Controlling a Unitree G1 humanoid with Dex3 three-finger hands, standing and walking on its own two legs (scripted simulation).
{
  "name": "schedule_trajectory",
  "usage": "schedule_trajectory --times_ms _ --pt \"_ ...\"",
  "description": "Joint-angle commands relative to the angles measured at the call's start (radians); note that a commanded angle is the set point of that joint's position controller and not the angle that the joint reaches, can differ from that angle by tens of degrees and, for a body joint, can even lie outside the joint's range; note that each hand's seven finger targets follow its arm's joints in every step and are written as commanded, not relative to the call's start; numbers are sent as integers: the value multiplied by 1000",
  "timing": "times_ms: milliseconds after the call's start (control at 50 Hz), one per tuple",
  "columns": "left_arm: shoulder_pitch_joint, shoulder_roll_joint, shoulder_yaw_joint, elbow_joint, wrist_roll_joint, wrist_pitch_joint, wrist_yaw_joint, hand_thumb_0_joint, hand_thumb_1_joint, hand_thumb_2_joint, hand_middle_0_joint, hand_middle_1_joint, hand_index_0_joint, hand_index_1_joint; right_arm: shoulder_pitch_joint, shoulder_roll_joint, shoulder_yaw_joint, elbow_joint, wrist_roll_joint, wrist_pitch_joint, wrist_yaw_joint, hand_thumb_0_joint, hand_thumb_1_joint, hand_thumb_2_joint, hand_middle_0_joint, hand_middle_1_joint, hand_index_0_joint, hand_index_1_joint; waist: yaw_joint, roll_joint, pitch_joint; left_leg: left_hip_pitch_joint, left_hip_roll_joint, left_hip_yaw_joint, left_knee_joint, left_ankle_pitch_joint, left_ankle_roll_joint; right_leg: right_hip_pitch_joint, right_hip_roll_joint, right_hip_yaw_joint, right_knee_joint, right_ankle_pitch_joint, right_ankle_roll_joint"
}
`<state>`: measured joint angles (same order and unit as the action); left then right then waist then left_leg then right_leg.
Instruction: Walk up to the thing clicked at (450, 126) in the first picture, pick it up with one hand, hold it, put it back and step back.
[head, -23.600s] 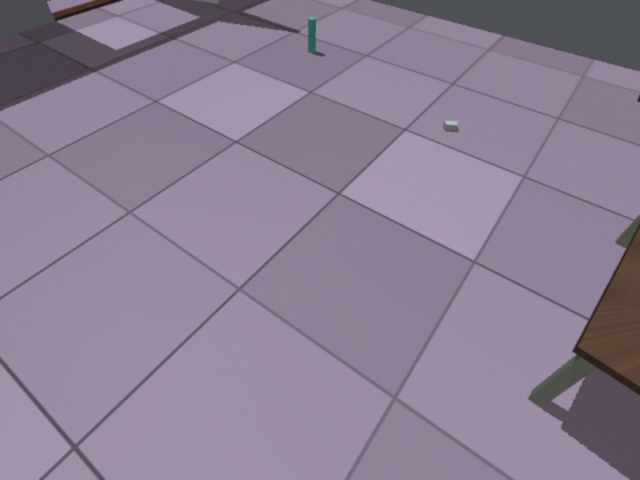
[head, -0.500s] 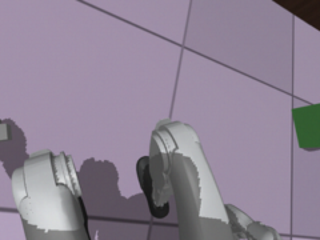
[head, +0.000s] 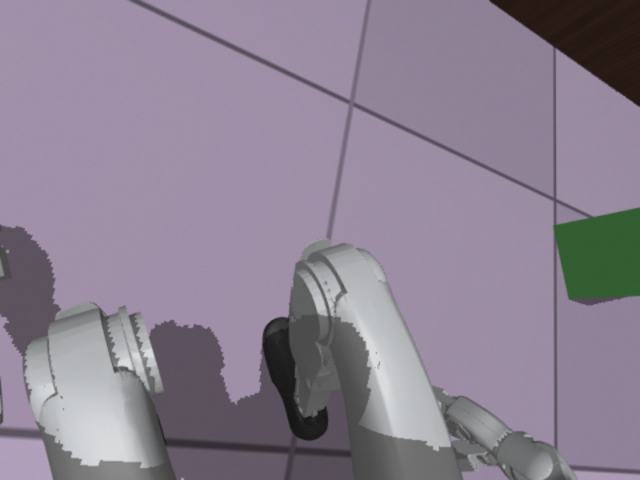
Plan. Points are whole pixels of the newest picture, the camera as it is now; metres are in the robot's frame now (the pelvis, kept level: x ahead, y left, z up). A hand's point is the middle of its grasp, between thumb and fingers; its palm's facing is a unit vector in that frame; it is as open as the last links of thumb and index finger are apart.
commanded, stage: close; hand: left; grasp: from above
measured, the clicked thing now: out of the picture +0.39 +0.29 -0.28
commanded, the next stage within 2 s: none
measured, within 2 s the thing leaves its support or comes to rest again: neither
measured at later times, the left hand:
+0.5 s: hand out of the picture +0.37 +0.29 -0.25, palm faces -0.45 -0.12 -0.89, open 7.5 cm
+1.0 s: hand out of the picture +0.37 +0.29 -0.25, palm faces -0.43 -0.18 -0.88, open 7.7 cm
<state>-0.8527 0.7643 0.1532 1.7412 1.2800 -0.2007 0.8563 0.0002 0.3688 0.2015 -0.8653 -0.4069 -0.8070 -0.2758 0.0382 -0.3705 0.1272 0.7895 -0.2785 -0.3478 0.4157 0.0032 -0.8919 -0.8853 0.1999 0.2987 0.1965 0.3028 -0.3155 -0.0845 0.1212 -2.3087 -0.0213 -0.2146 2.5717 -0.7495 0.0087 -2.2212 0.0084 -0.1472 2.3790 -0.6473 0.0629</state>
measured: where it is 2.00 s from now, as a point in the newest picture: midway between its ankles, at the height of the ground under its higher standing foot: (230, 438)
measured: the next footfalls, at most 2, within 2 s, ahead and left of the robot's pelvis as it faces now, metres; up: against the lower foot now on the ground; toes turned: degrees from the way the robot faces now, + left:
none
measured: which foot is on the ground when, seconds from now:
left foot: down 0.00-1.00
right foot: down 0.00-1.00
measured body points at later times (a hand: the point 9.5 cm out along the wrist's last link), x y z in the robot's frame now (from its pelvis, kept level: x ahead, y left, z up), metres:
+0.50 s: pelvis +0.00 +0.00 +0.00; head +0.24 +0.11 +0.35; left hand +0.39 +0.30 -0.20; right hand +0.05 -0.28 -0.07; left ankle +0.06 +0.12 -0.27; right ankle +0.12 -0.13 -0.27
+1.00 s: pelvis +0.00 +0.00 +0.00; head +0.25 +0.11 +0.35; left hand +0.39 +0.30 -0.20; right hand +0.07 -0.27 -0.07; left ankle +0.06 +0.12 -0.27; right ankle +0.12 -0.13 -0.27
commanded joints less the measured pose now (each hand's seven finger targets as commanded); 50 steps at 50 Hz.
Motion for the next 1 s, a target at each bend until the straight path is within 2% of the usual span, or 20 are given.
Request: schedule_trajectory --times_ms 0,100,120,160,200,220,280,380,440,560,580,620,720,780,820,840,860,880,900,980 --pt "-187 240 39 -42 -34 20 -39 0 437 244 -791 -333 -822 -300 196 -305 -84 14 11 -8 8 0 -886 -893 200 299 200 299 -36 376 -575 409 12 89 -295 178 8 315 23 -87 -188 177 -68" --pt "-132 242 37 -29 -34 -18 -80 0 436 216 -776 -350 -819 -306 206 -323 -94 10 12 17 -14 0 -886 -893 200 299 200 299 -19 354 -597 379 8 94 -311 144 17 320 35 -84 -208 133 -75" --pt "-161 234 19 -30 -29 -27 -90 0 435 223 -771 -358 -815 -312 201 -312 -86 5 14 16 -14 0 -885 -893 200 299 200 299 -32 352 -579 381 9 91 -302 138 16 302 31 -85 -193 132 -74" --pt "-167 249 20 -23 -19 -48 -96 0 437 230 -783 -356 -823 -315 211 -313 -68 -2 9 24 -18 0 -887 -894 200 299 200 299 -38 338 -591 394 9 91 -295 160 19 312 37 -92 -190 155 -72" --pt "-127 254 35 -23 -26 -71 -88 0 439 227 -782 -350 -822 -309 202 -303 -64 0 8 34 -27 0 -886 -893 200 299 200 299 -13 316 -599 378 11 94 -297 167 18 339 41 -86 -202 152 -77" --pt "-146 252 18 -28 -22 -81 -87 0 439 226 -777 -359 -819 -316 207 -301 -61 2 8 36 -30 0 -885 -893 200 299 200 299 -27 315 -587 377 11 102 -282 165 19 341 42 -79 -198 152 -76" --pt "-166 231 -7 -58 -8 -98 -75 0 453 222 -785 -349 -829 -304 204 -305 -66 0 -4 40 -36 0 -885 -893 200 299 200 299 -26 333 -599 400 12 104 -281 182 16 325 48 -88 -194 165 -76" --pt "-153 251 -15 -75 12 -99 -42 0 461 219 -796 -329 -836 -288 186 -313 -74 19 -12 34 -45 0 -884 -892 200 299 200 299 -24 344 -581 428 23 93 -298 161 4 316 54 -96 -197 141 -79" --pt "-159 199 -60 -87 13 -89 -26 0 453 202 -785 -327 -829 -281 186 -299 -79 34 -14 30 -44 0 -884 -893 200 299 200 299 -34 367 -556 432 26 86 -314 129 -1 290 53 -101 -204 115 -80" --pt "-164 197 -38 -96 -2 -55 1 0 425 235 -791 -295 -817 -269 188 -301 -89 34 -5 10 -29 0 -883 -892 200 299 200 299 -35 375 -577 451 28 78 -306 179 -3 295 45 -100 -190 176 -81" --pt "-160 172 -54 -91 -5 -51 5 0 425 225 -793 -293 -819 -266 188 -301 -91 49 -8 10 -25 0 -883 -892 200 299 200 299 -34 379 -581 452 28 73 -311 184 -3 288 47 -105 -195 175 -80" --pt "-156 208 -25 -81 -6 -40 6 0 426 229 -787 -297 -815 -268 184 -311 -87 40 -5 1 -19 0 -882 -892 200 299 200 299 -34 379 -577 461 27 68 -309 199 -5 287 40 -110 -183 192 -78" --pt "-187 214 -7 -75 -18 -17 -12 0 445 228 -810 -302 -837 -275 190 -314 -90 26 1 -7 -9 0 -887 -894 200 299 200 299 -39 374 -567 424 17 93 -299 193 2 321 36 -88 -200 192 -78" --pt "-165 240 27 -54 -19 -15 -23 0 429 223 -803 -299 -828 -273 200 -320 -96 34 2 -3 -12 0 -888 -895 200 299 200 299 -28 382 -587 434 19 81 -315 192 2 313 34 -95 -197 182 -78" --pt "-168 214 15 -60 -19 -19 -38 0 429 232 -789 -309 -819 -279 196 -297 -84 28 -1 -3 -4 0 -886 -893 200 299 200 299 -31 382 -589 440 19 72 -303 206 3 291 29 -100 -177 193 -72" --pt "-151 213 15 -53 -20 -20 -43 0 428 220 -781 -331 -817 -294 204 -314 -94 36 -2 3 -8 0 -887 -894 200 299 200 299 -30 390 -609 443 16 83 -308 209 6 319 35 -96 -189 199 -72" --pt "-170 222 18 -45 -18 -26 -50 0 424 234 -779 -340 -814 -304 203 -303 -84 22 0 4 -5 0 -888 -894 200 299 200 299 -39 376 -600 433 15 83 -295 207 7 315 33 -97 -181 202 -72" --pt "-151 239 30 -47 -18 -32 -51 0 430 220 -769 -353 -813 -308 198 -313 -88 28 6 7 -8 0 -886 -893 200 299 200 299 -20 382 -600 425 14 84 -305 201 8 314 33 -95 -186 190 -74" --pt "-138 236 32 -31 -17 -34 -52 0 425 225 -771 -342 -810 -302 203 -305 -82 28 2 12 -9 0 -886 -893 200 299 200 299 -22 367 -600 414 13 91 -299 200 10 333 35 -90 -192 190 -75" --pt "-158 235 16 -49 -8 -57 -62 0 413 241 -767 -358 -804 -320 196 -309 -85 24 -1 25 -18 0 -888 -894 200 299 200 299 -26 363 -591 405 12 93 -304 174 14 318 38 -91 -197 161 -74"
